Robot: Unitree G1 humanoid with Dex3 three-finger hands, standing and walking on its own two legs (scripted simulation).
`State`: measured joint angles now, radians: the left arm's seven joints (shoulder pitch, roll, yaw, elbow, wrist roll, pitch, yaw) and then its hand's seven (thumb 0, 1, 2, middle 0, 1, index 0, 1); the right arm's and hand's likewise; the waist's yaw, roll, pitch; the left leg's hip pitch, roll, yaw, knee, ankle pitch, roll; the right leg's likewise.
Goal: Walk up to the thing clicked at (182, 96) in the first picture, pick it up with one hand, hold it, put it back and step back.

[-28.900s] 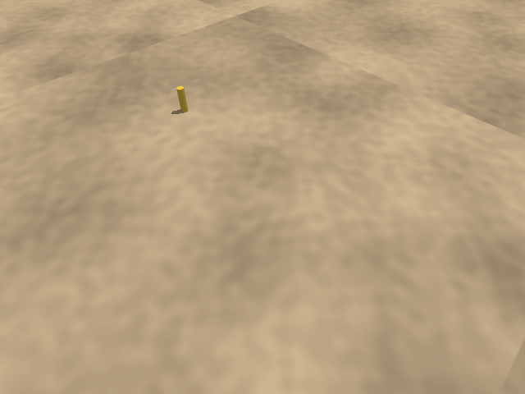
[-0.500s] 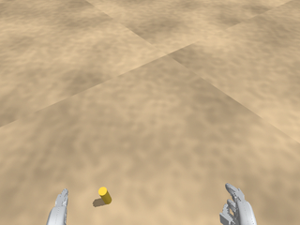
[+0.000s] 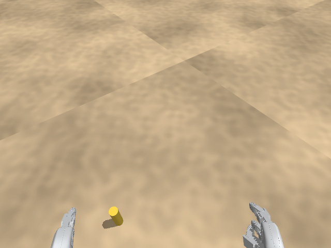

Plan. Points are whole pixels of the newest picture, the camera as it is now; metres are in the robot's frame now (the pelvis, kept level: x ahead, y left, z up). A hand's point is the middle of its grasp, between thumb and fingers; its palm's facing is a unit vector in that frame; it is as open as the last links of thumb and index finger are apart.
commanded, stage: stand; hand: left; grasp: from the side
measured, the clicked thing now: (116, 216) +0.41 +0.25 -0.64
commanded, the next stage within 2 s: none
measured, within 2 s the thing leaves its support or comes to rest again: neither
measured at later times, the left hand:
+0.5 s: hand out of the picture +0.11 +0.24 -0.11, palm faces -0.03 -0.94 -0.35, open 7.9 cm
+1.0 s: hand out of the picture +0.03 +0.26 -0.10, palm faces -0.03 -0.94 -0.35, open 7.4 cm
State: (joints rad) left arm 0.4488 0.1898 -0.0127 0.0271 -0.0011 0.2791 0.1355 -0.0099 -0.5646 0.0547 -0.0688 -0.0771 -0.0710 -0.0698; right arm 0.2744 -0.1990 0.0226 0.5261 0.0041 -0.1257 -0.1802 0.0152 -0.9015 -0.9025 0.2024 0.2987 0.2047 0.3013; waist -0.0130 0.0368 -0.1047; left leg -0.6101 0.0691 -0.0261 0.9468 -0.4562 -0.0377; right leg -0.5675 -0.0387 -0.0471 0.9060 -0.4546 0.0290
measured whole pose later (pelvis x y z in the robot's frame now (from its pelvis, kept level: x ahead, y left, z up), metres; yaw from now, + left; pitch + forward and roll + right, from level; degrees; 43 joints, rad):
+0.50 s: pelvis +0.00 +0.00 +0.02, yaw +0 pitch +0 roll +0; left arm 0.24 0.32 0.01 0.69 0.06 0.02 0.02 0.00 0.78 0.88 -0.20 -0.30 -0.21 -0.30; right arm 0.20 -0.30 -0.03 0.83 -0.06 -0.02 -0.01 0.01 -0.90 -0.90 0.20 0.30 0.21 0.30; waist 0.01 -0.01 0.01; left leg -0.41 0.03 0.01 0.79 -0.39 -0.02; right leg -0.40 -0.07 -0.02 0.80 -0.41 0.03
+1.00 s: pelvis -0.02 +0.01 +0.05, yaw +0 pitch -4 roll +0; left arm 0.18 0.32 -0.01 1.12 0.03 -0.01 0.01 0.01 0.90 0.90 -0.20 -0.30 -0.20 -0.30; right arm 0.16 -0.30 -0.01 1.10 -0.03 0.00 0.00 0.01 -0.90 -0.90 0.20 0.30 0.21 0.30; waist 0.01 0.01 0.05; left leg -0.16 0.02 0.02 0.41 -0.19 -0.02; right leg -0.15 -0.07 -0.02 0.43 -0.21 0.05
